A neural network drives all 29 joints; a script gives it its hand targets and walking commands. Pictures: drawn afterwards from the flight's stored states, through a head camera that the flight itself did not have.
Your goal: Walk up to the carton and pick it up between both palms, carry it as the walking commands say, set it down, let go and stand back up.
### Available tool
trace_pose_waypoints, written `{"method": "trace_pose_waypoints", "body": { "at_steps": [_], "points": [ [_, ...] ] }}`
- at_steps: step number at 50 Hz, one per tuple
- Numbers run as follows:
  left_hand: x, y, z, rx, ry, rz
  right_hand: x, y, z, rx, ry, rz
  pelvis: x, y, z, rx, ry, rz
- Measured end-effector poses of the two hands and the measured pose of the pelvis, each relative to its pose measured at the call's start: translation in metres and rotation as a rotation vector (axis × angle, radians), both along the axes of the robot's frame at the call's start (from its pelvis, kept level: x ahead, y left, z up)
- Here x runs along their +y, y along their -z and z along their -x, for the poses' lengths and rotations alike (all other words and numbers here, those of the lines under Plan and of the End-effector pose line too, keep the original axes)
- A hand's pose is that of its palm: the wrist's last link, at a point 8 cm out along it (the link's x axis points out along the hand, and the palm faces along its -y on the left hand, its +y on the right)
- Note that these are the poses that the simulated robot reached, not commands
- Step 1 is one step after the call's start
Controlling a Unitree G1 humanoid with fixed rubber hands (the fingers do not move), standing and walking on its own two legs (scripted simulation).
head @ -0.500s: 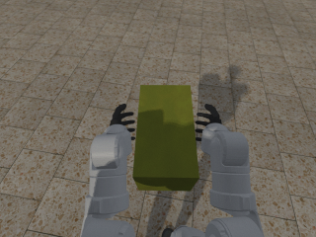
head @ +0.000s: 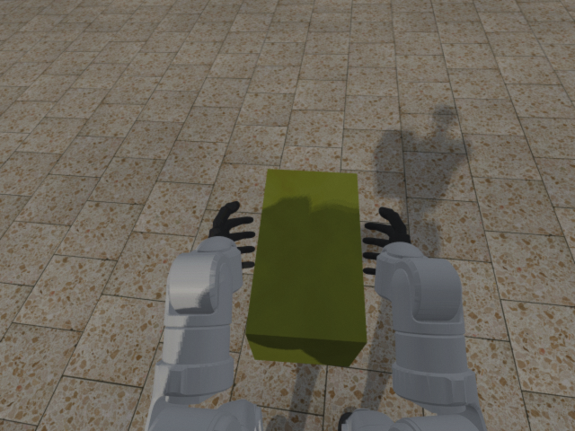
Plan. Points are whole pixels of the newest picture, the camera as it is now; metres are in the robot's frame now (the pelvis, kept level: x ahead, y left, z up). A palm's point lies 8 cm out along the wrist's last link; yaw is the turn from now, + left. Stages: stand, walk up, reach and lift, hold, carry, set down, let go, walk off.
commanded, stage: carry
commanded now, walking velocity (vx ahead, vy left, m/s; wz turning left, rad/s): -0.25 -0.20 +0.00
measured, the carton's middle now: (306, 264) +0.35 -0.02 -0.02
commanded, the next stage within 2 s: none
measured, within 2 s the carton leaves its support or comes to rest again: neither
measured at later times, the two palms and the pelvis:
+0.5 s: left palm (301, 416) +0.13 +0.00 +0.10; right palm (526, 379) +0.15 -0.22 +0.09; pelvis -0.18 -0.14 -0.01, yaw +1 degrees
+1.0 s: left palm out of the picture -0.06 -0.10 +0.10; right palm out of the picture -0.03 -0.32 +0.11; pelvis -0.36 -0.26 +0.01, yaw +3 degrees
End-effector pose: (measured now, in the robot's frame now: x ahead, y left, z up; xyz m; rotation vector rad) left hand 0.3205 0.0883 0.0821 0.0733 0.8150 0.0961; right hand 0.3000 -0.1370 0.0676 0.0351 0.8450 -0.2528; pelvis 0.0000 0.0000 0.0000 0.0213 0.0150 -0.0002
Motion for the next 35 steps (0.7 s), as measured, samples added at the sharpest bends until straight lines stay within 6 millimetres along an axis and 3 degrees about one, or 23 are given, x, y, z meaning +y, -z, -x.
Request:
{"method": "trace_pose_waypoints", "body": {
  "at_steps": [5, 8, 13, 18, 21, 24, 29, 32, 35],
  "points": [
    [-0.018, -0.007, 0.03, -0.057, -0.009, 0.019, -0.014, -0.02, 0.031, -0.05, 0.047, 0.062, -0.017, 0.005, 0.037, 0.003, -0.008, 0.016],
    [-0.014, -0.003, 0.057, -0.055, -0.056, 0.05, -0.01, -0.027, 0.048, -0.046, 0.018, 0.101, -0.028, 0.008, 0.06, 0.0, -0.018, 0.02],
    [-0.006, -0.005, 0.11, -0.011, -0.155, 0.077, -0.003, -0.036, 0.076, -0.004, -0.108, 0.117, -0.053, -0.006, 0.093, -0.012, -0.03, 0.057],
    [-0.019, -0.021, 0.147, -0.055, -0.259, 0.044, -0.013, -0.045, 0.098, -0.048, -0.183, 0.104, -0.083, -0.007, 0.127, 0.001, -0.037, 0.069],
    [-0.042, -0.025, 0.166, -0.072, -0.276, 0.022, -0.035, -0.041, 0.117, -0.065, -0.194, 0.083, -0.105, -0.002, 0.149, 0.017, -0.03, 0.067],
    [-0.077, -0.019, 0.185, -0.072, -0.249, 0.001, -0.072, -0.028, 0.142, -0.065, -0.175, 0.059, -0.132, 0.008, 0.172, 0.029, -0.02, 0.056],
    [-0.138, 0.002, 0.225, 0.022, -0.087, -0.021, -0.139, 0.006, 0.205, 0.02, -0.087, -0.01, -0.161, 0.004, 0.214, 0.008, -0.028, 0.013],
    [-0.165, 0.003, 0.243, 0.026, -0.023, -0.015, -0.165, 0.005, 0.237, 0.021, -0.03, -0.009, -0.172, 0.0, 0.237, -0.003, -0.025, -0.003],
    [-0.183, -0.004, 0.256, -0.027, -0.008, -0.009, -0.18, -0.01, 0.256, -0.028, 0.016, 0.026, -0.184, 0.001, 0.258, -0.002, -0.025, 0.002]
  ]
}}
